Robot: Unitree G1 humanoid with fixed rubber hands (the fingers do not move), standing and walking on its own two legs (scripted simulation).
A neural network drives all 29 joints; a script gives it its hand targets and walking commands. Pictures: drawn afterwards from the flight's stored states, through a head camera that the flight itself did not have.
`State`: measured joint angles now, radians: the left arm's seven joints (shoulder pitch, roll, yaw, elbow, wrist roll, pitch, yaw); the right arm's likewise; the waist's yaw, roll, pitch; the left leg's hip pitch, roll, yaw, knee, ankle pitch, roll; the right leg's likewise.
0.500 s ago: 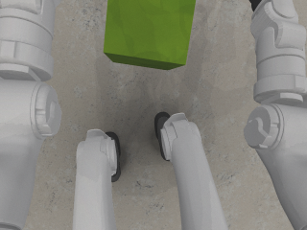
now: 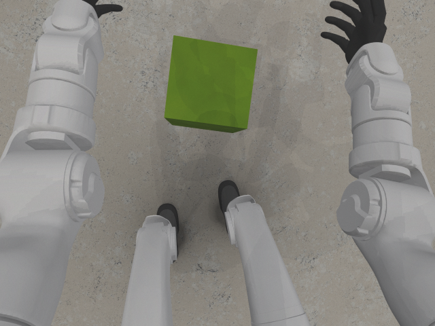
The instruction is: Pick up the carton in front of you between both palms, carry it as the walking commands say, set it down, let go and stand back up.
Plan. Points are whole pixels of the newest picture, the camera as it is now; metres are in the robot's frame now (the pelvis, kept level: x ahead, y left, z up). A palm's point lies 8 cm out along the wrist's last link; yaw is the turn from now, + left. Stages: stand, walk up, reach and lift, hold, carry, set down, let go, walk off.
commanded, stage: let go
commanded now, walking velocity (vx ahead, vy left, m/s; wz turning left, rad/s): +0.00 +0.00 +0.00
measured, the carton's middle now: (208, 92) +0.52 -0.09 -0.50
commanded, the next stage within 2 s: stand in 1.42 s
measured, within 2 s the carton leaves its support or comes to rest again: neither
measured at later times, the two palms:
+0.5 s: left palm (35, 136) +0.41 +0.13 +0.00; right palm (429, 144) +0.33 -0.29 +0.01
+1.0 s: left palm out of the picture +0.28 +0.24 +0.08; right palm out of the picture +0.25 -0.22 +0.08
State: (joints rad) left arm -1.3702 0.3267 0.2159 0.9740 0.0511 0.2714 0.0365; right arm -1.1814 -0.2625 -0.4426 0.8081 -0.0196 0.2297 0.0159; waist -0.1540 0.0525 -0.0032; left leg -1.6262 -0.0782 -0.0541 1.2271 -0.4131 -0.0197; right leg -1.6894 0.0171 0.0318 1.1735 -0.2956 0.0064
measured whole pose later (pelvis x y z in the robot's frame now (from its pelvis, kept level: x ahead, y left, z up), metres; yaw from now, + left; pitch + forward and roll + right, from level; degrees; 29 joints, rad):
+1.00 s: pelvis +0.10 +0.02 +0.15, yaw -3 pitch +2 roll -1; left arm 0.19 0.20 0.05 0.47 0.02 0.05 -0.03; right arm 0.23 -0.21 -0.04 0.44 0.02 0.06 0.08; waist -0.01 0.01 0.04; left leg -0.16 -0.03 -0.05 0.45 -0.31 0.03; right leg -0.23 0.02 0.06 0.42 -0.21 0.01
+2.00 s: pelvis +0.11 -0.02 +0.14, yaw +0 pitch -1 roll +0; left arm 0.16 0.32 0.04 0.81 0.03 0.00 0.02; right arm 0.20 -0.36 -0.02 0.74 -0.03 0.01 -0.03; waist 0.01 0.04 0.02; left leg -0.12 -0.01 -0.10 0.48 -0.35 -0.02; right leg -0.20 0.04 0.00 0.50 -0.29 -0.03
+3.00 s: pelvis +0.08 -0.01 +0.15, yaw -1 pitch -2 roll +0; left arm 0.11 0.37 0.01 1.02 0.02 -0.01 0.01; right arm 0.16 -0.39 0.00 0.97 -0.02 -0.01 -0.02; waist 0.01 0.02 0.03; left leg -0.07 -0.01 -0.08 0.36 -0.25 -0.01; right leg -0.15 0.03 0.02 0.38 -0.18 -0.02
